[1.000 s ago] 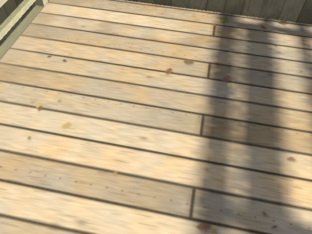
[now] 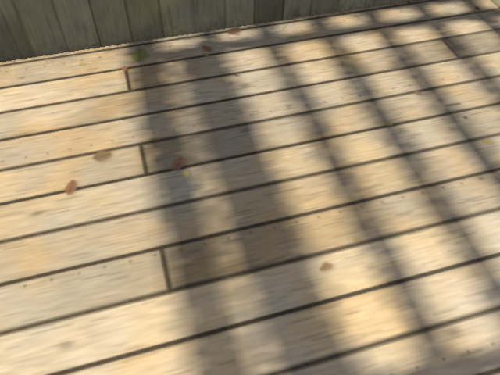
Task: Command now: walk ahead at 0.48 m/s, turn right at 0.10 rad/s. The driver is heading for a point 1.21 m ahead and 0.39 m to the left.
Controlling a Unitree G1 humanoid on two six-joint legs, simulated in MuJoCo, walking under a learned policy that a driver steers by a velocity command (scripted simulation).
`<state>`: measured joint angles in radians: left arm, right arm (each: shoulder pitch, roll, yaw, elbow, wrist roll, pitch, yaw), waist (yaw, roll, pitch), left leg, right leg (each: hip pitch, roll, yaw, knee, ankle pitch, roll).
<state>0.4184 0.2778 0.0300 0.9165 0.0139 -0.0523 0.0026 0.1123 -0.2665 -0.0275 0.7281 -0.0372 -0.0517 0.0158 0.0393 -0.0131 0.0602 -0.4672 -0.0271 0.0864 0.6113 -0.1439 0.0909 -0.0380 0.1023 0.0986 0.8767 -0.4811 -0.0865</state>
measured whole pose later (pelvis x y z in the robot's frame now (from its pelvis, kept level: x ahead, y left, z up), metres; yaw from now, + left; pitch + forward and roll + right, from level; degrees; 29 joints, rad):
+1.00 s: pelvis +0.55 +0.00 +0.00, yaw +16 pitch +1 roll -1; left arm 0.40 0.22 0.04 0.99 0.03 -0.07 0.03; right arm 0.04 -0.22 -0.03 0.80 -0.04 -0.02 0.06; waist 0.04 0.01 0.06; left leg -0.49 -0.01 0.14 0.60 -0.17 0.16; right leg 0.11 -0.02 -0.32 0.39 -0.46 0.00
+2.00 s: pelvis +1.02 +0.25 +0.02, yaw +52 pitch +2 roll -2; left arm 0.40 0.25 0.05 0.89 0.02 -0.08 0.01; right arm 0.03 -0.26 -0.03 0.69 -0.05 0.00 0.08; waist 0.07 0.03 0.05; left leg -0.60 0.05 0.05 0.66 -0.11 0.07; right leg 0.07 -0.02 -0.25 0.24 -0.33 0.02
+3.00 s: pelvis +1.13 +0.42 +0.03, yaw +56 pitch -2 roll +0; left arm 0.24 0.16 -0.01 1.09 0.00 -0.02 0.04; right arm 0.21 -0.19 0.03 1.14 -0.01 -0.01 -0.04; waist 0.00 0.00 0.03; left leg -0.06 -0.06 0.02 0.31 -0.22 0.06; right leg -0.13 0.00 -0.04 0.37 -0.21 -0.01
